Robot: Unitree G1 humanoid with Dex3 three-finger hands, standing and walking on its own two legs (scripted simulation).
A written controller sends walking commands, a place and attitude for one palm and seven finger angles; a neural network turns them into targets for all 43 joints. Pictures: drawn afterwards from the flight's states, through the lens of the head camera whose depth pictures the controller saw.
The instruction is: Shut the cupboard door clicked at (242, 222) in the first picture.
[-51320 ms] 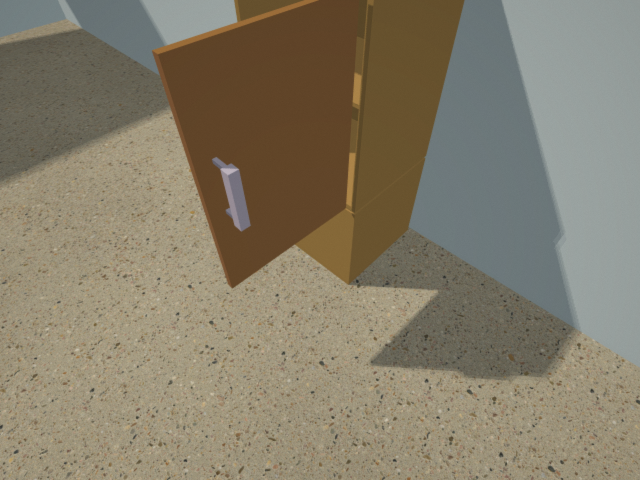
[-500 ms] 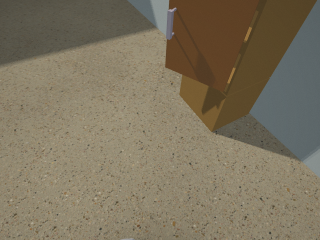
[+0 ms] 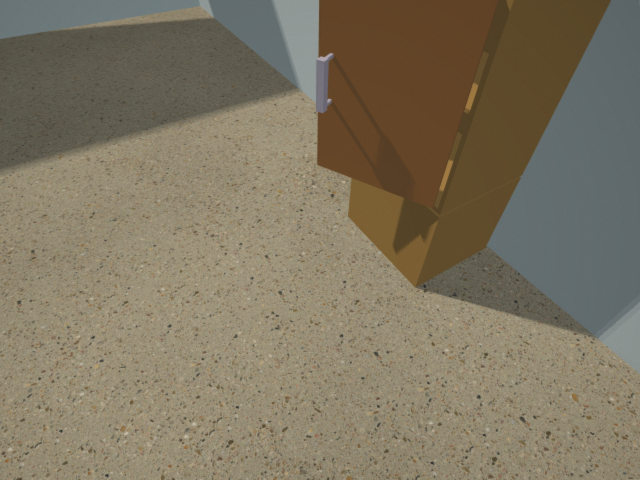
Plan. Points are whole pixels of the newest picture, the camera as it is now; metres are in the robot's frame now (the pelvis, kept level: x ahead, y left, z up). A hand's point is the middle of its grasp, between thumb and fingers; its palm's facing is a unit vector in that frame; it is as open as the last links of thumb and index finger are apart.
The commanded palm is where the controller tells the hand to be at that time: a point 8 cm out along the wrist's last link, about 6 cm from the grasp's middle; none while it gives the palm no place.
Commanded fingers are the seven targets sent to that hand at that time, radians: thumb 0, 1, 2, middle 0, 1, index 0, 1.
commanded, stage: let the arm hang, fingers relaxed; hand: left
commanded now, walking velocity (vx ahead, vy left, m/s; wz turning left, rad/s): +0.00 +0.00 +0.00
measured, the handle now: (325, 83) +1.11 +0.02 -0.03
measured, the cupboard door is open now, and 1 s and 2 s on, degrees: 27 27 27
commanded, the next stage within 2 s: look to check the result in 0.10 s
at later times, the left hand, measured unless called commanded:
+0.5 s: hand out of the picture +0.01 +0.17 -0.18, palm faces +0.01 -0.98 -0.18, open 7.4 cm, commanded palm none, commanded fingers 0.00 0.90 0.90 -0.20 -0.30 -0.20 -0.30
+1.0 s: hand out of the picture +0.05 +0.18 -0.18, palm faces +0.05 -0.97 -0.23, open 7.4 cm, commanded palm none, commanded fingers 0.00 0.90 0.90 -0.20 -0.30 -0.20 -0.30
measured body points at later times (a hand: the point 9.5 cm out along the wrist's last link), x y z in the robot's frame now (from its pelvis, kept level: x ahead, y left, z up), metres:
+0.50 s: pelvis +0.03 +0.00 +0.00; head +0.04 +0.00 +0.45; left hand +0.01 +0.22 -0.16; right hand +0.03 -0.22 -0.16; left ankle +0.04 +0.09 -0.74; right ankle -0.02 -0.12 -0.74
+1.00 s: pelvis +0.04 -0.01 +0.00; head +0.06 -0.01 +0.45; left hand +0.05 +0.23 -0.16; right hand +0.05 -0.24 -0.16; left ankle +0.04 +0.09 -0.74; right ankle -0.02 -0.12 -0.74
